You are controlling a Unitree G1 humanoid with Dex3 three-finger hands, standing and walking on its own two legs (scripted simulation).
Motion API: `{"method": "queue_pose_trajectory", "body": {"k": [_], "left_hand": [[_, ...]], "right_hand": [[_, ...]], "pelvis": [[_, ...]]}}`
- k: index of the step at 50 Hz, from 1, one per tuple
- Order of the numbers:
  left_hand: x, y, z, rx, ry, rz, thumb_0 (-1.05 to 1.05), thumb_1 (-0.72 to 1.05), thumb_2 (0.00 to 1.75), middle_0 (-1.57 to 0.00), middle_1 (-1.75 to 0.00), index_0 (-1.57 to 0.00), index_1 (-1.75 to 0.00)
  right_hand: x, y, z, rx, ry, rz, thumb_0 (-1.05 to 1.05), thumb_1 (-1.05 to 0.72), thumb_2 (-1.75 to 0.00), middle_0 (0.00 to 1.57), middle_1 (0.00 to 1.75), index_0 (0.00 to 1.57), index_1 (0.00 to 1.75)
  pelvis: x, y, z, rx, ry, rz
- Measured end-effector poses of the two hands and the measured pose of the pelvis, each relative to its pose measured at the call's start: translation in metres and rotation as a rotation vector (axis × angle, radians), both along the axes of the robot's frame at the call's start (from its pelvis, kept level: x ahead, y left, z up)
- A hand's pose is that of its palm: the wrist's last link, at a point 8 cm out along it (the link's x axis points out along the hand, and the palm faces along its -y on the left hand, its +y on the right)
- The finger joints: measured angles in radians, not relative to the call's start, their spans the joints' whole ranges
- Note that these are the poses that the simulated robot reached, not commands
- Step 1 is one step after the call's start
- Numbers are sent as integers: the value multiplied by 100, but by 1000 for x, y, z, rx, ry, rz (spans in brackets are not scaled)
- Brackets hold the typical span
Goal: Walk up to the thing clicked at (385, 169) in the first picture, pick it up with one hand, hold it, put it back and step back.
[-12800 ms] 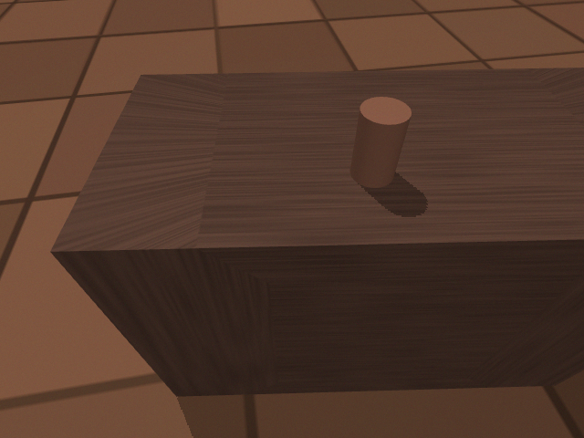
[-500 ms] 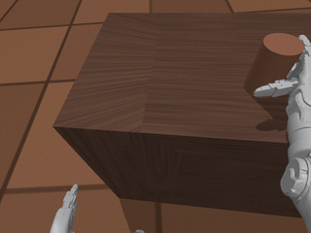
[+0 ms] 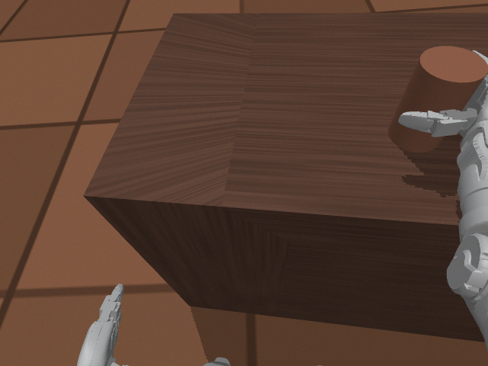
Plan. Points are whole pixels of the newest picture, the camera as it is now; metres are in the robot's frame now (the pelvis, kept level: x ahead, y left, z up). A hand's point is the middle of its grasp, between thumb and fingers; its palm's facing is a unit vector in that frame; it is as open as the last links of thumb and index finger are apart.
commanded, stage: close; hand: right
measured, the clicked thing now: (430, 103) +0.52 -0.22 +0.14
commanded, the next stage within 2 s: settle in 0.06 s
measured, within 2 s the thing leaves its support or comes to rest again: leaves its support in 0.44 s
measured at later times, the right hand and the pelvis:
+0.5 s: hand (445, 92) +0.51 -0.22 +0.16, palm faces +0.19 +0.98 +0.02, open 11.1 cm; pelvis +0.00 +0.00 +0.00, yaw +0 degrees
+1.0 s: hand (454, 66) +0.51 -0.21 +0.20, palm faces +0.18 +0.98 +0.02, open 11.1 cm; pelvis +0.01 +0.00 +0.02, yaw +0 degrees
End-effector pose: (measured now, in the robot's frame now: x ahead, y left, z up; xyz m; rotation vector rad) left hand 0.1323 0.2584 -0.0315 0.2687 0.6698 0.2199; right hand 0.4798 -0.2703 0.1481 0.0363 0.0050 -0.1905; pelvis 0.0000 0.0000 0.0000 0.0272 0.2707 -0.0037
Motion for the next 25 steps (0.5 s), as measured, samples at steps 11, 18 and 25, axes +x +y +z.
{"method": "queue_pose_trajectory", "body": {"k": [11,18,25], "left_hand": [[-8,0,-4,-3,22,18,-1,-50,3,-5,-6,-6,-4],[-6,0,3,7,-3,14,-1,-51,4,-6,-6,-7,-5],[-9,-1,-4,-9,22,28,-1,-52,4,-6,-6,-7,-5]], "right_hand": [[-2,-1,-1,2,-5,-3,0,42,-91,69,80,70,78],[-3,0,1,-13,2,-1,0,43,-96,68,84,69,83],[-4,0,14,-18,-3,-2,0,43,-96,67,84,68,83]], "pelvis": [[-2,-2,-1,2,-4,1],[-3,-3,0,2,-8,3],[-1,-3,4,2,-21,2]]}}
